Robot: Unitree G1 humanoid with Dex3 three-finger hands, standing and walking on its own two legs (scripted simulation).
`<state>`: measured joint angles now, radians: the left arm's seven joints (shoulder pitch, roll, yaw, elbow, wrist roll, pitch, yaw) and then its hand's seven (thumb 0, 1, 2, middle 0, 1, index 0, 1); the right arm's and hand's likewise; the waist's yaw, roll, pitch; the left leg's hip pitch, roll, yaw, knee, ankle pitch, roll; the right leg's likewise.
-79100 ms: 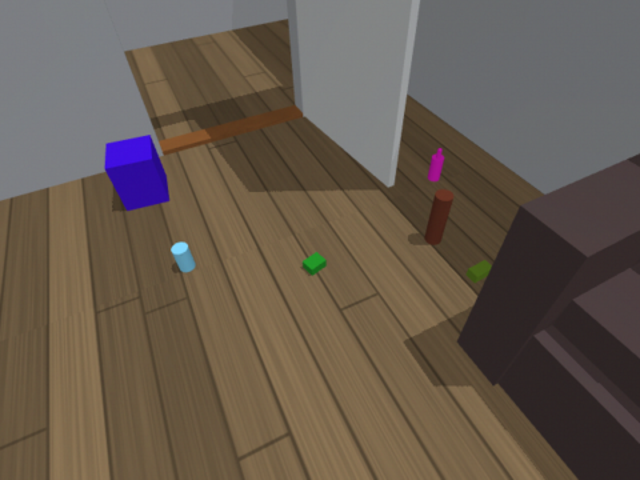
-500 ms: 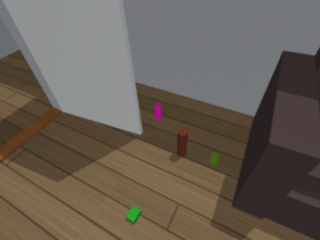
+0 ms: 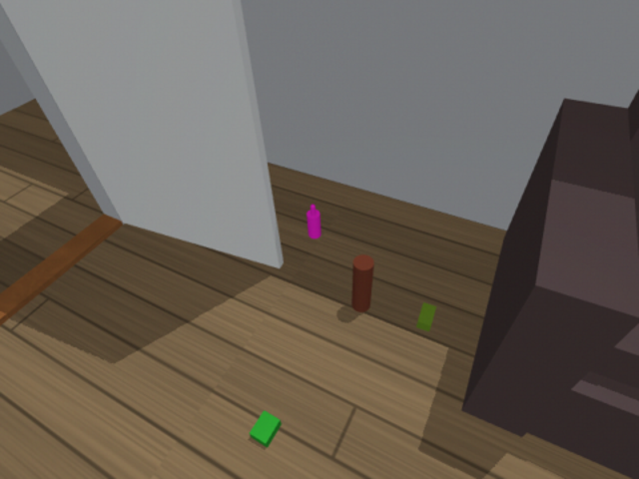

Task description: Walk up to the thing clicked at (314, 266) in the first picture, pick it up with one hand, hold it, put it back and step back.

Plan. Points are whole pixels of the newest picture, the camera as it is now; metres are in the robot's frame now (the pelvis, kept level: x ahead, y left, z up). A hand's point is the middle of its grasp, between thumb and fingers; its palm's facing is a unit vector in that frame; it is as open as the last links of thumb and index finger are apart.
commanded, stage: stand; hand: left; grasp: from above
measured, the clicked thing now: (265, 428) +0.45 +0.23 -0.76
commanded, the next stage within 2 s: step back in 0.94 s
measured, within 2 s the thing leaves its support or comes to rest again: neither
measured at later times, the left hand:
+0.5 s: hand out of the picture +0.07 +0.24 -0.16, palm faces +0.01 -0.94 -0.34, open 7.4 cm
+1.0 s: hand out of the picture +0.07 +0.25 -0.16, palm faces +0.02 -0.94 -0.34, open 7.4 cm
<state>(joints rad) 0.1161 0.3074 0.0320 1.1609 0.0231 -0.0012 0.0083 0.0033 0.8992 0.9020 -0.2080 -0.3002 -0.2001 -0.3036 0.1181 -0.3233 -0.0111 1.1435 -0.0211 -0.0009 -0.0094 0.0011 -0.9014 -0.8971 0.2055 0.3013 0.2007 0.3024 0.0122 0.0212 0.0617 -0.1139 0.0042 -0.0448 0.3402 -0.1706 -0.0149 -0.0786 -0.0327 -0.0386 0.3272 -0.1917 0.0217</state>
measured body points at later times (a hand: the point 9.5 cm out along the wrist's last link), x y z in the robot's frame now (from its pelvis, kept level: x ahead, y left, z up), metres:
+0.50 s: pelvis +0.01 +0.00 +0.00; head +0.01 -0.01 +0.45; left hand +0.07 +0.29 -0.13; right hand +0.08 -0.30 -0.14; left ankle +0.01 +0.13 -0.75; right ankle -0.01 -0.13 -0.75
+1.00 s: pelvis +0.00 +0.00 +0.00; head +0.02 -0.01 +0.45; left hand +0.07 +0.30 -0.13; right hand +0.08 -0.30 -0.14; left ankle +0.01 +0.13 -0.75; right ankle -0.01 -0.13 -0.75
